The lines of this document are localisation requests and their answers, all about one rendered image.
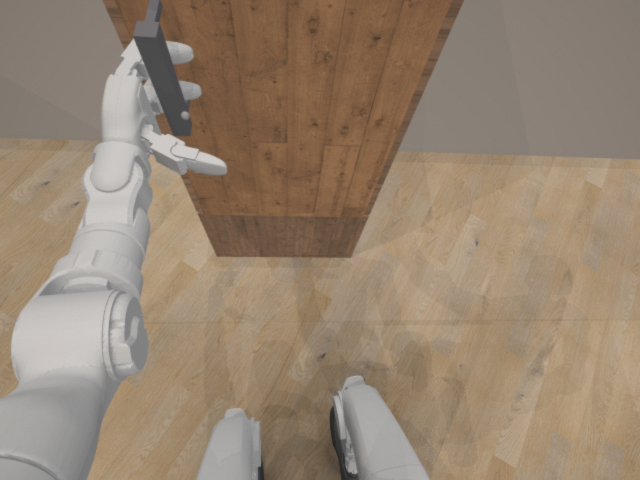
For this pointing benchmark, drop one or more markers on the cupboard door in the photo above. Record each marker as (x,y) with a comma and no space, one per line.
(301,99)

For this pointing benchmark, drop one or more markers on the right robot shin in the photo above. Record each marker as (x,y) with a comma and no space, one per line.
(347,448)

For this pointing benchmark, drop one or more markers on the handle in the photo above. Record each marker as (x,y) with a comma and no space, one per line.
(153,49)

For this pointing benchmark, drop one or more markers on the robot left upper arm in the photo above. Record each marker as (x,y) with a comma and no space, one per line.
(72,351)

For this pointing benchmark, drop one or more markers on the robot right thigh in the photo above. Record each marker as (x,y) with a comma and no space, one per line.
(381,449)

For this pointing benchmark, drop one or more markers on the robot left forearm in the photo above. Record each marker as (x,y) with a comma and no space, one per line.
(110,244)

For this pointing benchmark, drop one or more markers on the robot left hand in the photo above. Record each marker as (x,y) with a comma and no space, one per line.
(127,106)

